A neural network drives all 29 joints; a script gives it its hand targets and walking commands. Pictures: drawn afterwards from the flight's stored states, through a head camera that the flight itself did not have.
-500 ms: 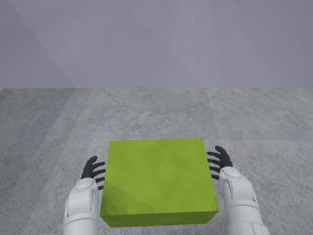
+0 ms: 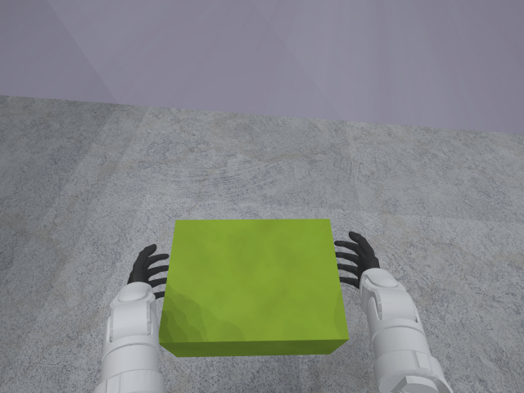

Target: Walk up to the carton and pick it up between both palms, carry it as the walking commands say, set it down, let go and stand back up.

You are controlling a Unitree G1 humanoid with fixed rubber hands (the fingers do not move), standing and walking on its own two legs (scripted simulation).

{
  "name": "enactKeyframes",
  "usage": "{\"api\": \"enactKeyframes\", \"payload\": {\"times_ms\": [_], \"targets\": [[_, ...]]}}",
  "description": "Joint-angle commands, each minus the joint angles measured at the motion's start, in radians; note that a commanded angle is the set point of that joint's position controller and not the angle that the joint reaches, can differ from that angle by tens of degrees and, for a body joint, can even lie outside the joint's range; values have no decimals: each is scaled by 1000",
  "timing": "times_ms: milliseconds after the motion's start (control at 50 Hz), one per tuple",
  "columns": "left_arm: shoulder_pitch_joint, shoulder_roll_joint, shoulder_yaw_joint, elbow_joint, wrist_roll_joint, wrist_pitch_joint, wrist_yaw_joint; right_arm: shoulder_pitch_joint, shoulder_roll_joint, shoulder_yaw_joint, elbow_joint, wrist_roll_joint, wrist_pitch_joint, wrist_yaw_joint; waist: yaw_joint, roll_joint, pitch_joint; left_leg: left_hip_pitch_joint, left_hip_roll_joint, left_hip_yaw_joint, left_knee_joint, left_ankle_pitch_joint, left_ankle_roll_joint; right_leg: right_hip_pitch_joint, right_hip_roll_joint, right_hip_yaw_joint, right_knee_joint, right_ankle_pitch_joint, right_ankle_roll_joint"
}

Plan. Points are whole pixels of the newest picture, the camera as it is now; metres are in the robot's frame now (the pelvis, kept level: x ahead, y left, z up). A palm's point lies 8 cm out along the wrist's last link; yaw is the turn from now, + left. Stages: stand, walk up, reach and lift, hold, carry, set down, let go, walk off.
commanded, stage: set down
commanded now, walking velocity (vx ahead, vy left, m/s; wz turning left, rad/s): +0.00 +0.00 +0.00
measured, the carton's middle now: (253, 287) +0.32 +0.03 -0.08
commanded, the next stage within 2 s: none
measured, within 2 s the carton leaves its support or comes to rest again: neither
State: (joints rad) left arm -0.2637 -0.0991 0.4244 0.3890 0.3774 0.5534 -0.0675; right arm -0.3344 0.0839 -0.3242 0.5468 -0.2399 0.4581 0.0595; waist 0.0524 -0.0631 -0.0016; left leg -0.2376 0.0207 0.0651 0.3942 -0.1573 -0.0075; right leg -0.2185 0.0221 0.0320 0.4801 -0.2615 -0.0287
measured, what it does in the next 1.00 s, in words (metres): lowers itself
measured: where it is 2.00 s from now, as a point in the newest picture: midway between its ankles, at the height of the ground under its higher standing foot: outside the picture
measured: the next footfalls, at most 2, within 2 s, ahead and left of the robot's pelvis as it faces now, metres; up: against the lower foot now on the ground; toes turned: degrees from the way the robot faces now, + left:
none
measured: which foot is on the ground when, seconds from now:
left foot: down 0.00-1.00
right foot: down 0.00-1.00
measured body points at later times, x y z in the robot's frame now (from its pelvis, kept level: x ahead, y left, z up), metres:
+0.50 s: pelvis -0.02 +0.00 -0.04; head +0.18 +0.01 +0.37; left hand +0.29 +0.23 -0.14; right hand +0.35 -0.14 -0.14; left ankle +0.03 +0.13 -0.74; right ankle +0.00 -0.10 -0.74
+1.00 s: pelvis -0.08 +0.00 -0.13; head +0.17 +0.01 +0.24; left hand +0.33 +0.24 -0.21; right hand +0.38 -0.13 -0.22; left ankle +0.03 +0.13 -0.74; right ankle -0.01 -0.10 -0.74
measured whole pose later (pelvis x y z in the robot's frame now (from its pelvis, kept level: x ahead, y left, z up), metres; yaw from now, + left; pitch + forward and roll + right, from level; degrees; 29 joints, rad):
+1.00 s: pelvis -0.08 +0.00 -0.13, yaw +2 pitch +36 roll +3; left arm -0.75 -0.05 0.56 0.43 0.25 0.38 0.00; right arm -0.82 0.06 -0.45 0.55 -0.23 0.31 -0.09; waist 0.05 -0.06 -0.05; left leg -1.46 0.02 0.06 1.08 -0.25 0.00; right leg -1.46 0.02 0.05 1.20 -0.37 -0.02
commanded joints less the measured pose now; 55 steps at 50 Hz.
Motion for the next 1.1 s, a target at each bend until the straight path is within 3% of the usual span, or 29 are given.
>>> {"api": "enactKeyframes", "payload": {"times_ms": [0,20,40,140,160,240,260,280,300,420,440,480,500,540,580,600,640,680,720,760,780,800,880,940,960,1000,1020,1040,1080], "targets": [[-548,-687,-398,18,-160,-140,-237,-530,818,363,68,107,-100,267,102,113,-240,141,-73,-89,87,125,32,-242,41,98,-46,56,2],[-550,-692,-416,16,-173,-156,-238,-483,791,355,77,92,-113,262,67,86,-237,124,-73,-99,103,162,33,-266,57,83,-28,104,-1],[-514,-694,-413,12,-174,-182,-240,-516,813,408,32,108,-140,251,100,55,-299,98,-79,-100,129,220,40,-207,49,99,-22,177,6],[-528,-671,-451,0,-201,-266,-240,-479,784,434,-2,112,-222,222,67,97,-454,8,-90,-111,201,379,38,-207,40,131,46,435,12],[-505,-649,-442,-3,-206,-283,-237,-482,793,443,3,113,-224,211,64,32,-481,-22,-89,-118,213,393,45,-199,33,140,69,502,25],[-480,-624,-450,11,-211,-359,-236,-487,785,526,-30,138,-299,185,103,21,-623,-141,-95,-122,274,465,46,-210,41,153,139,642,30],[-488,-610,-457,5,-217,-371,-234,-469,783,506,-8,141,-308,176,86,72,-635,-167,-99,-121,290,451,45,-222,42,147,161,628,25],[-440,-621,-448,23,-202,-387,-223,-483,800,552,-36,147,-321,175,117,21,-652,-184,-99,-120,303,489,51,-242,39,160,178,675,28],[-478,-612,-456,20,-210,-390,-220,-443,785,506,11,133,-322,168,78,57,-667,-211,-97,-125,312,461,46,-276,50,140,192,624,28],[-599,-556,-490,-53,-237,-453,-224,-524,799,582,-9,159,-360,150,134,24,-867,-379,-102,-103,399,454,32,-339,64,135,279,619,40],[-602,-567,-502,-47,-244,-454,-225,-542,789,577,-40,152,-363,143,107,17,-916,-408,-103,-106,425,438,33,-343,65,129,304,602,42],[-642,-585,-518,-56,-247,-440,-221,-593,794,583,-17,169,-351,167,140,46,-920,-403,-98,-100,441,421,28,-463,76,109,338,495,37],[-691,-615,-542,-49,-259,-429,-224,-601,796,568,-17,153,-342,167,106,52,-908,-409,-103,-90,454,357,23,-489,79,101,333,415,34],[-754,-632,-534,-35,-240,-402,-231,-683,802,549,-31,142,-322,181,124,61,-905,-440,-102,-79,468,299,25,-583,80,85,358,314,31],[-785,-693,-561,-20,-267,-375,-248,-722,820,543,-38,138,-300,195,80,36,-952,-468,-105,-85,505,236,25,-623,92,59,387,238,26],[-898,-684,-570,-29,-277,-362,-253,-824,824,538,-48,156,-292,204,97,51,-960,-485,-99,-76,507,150,26,-661,89,62,392,132,28],[-912,-735,-595,-26,-282,-334,-275,-850,846,555,-82,150,-269,216,76,47,-1037,-513,-105,-62,548,131,22,-646,88,52,413,122,21],[-974,-767,-581,4,-297,-285,-291,-877,851,499,-39,128,-227,231,39,69,-992,-529,-103,-70,548,1,21,-731,91,27,440,-14,7],[-1032,-763,-538,41,-290,-257,-307,-968,823,477,1,128,-200,251,66,85,-958,-616,-106,-68,564,-88,17,-784,88,34,475,-110,-4],[-1131,-802,-540,34,-310,-242,-311,-1007,843,443,57,114,-181,270,12,79,-980,-631,-100,-91,586,-154,18,-841,92,14,511,-144,-10],[-1112,-793,-504,65,-294,-225,-317,-1017,836,422,98,107,-158,280,34,55,-943,-661,-95,-86,600,-201,22,-884,89,15,518,-206,-9],[-1123,-811,-495,86,-264,-216,-316,-1059,825,409,98,113,-159,291,47,98,-959,-654,-96,-96,608,-207,16,-950,84,20,537,-208,-16],[-1147,-812,-477,115,-268,-194,-333,-1076,819,395,117,110,-129,321,13,78,-1019,-691,-94,-81,670,-180,9,-995,92,-7,575,-177,-16],[-1125,-782,-468,125,-265,-178,-347,-1062,874,422,112,132,-105,321,47,42,-1087,-761,-96,-47,696,-107,22,-923,91,-5,596,-117,-2],[-1132,-797,-472,119,-269,-180,-355,-1058,829,388,79,114,-111,321,-16,55,-1090,-761,-100,-52,723,-53,17,-958,96,-16,609,-61,-6],[-1176,-791,-502,47,-303,-197,-355,-1108,854,452,52,149,-121,322,19,37,-1192,-756,-97,-64,758,-10,13,-975,94,-4,646,-27,-4],[-1170,-790,-519,55,-322,-198,-359,-1094,848,468,18,152,-124,313,-12,16,-1231,-800,-106,-38,785,37,11,-930,92,-14,643,25,4],[-1176,-767,-536,22,-333,-207,-365,-1082,883,501,20,160,-121,305,16,-12,-1262,-816,-102,-32,809,62,18,-910,83,3,661,56,13],[-1180,-753,-547,14,-346,-212,-368,-1060,880,501,-1,147,-126,291,5,-20,-1282,-875,-112,-24,829,101,12,-881,81,12,671,136,16]]}}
